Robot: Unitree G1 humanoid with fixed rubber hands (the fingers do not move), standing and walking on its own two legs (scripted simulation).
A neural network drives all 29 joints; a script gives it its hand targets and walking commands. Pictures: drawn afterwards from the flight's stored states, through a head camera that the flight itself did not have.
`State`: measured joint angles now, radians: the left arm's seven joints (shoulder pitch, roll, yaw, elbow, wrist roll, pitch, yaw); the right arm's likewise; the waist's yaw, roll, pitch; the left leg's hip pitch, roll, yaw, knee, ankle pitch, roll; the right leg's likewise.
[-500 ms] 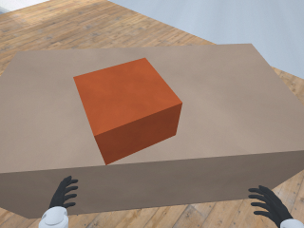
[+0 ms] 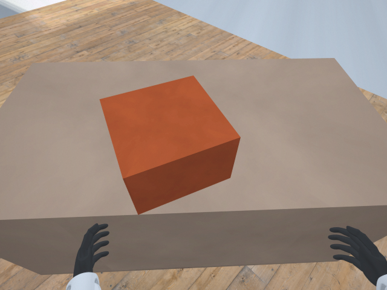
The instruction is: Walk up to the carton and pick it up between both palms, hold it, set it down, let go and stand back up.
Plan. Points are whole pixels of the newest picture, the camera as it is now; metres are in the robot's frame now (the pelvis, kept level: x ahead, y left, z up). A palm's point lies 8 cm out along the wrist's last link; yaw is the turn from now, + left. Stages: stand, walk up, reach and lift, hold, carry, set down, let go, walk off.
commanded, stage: reach and lift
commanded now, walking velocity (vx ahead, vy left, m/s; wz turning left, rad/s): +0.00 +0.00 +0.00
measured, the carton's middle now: (167, 140) +0.49 +0.09 -0.03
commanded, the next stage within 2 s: none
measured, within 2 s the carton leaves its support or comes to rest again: neither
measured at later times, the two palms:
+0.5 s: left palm (100, 257) +0.18 +0.19 -0.01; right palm (384, 250) +0.20 -0.36 -0.01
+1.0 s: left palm (106, 235) +0.21 +0.18 +0.01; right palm (369, 219) +0.25 -0.34 +0.01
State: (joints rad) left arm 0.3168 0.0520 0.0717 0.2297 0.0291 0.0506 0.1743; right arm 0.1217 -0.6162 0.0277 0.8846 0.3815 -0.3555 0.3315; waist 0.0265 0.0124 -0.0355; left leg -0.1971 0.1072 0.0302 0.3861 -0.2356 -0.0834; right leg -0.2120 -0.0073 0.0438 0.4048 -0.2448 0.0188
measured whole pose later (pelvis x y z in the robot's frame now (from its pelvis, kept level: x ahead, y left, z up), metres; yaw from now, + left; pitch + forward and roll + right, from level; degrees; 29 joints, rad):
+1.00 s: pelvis -0.02 -0.01 -0.01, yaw -3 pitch +7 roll +0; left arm 0.11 -0.04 0.02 0.17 -0.05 -0.01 0.29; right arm -0.18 -0.71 0.16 0.98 0.58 -0.42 0.39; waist 0.11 0.02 -0.08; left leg -0.34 0.12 0.01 0.47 -0.24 -0.09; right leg -0.39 0.03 0.09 0.49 -0.23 0.00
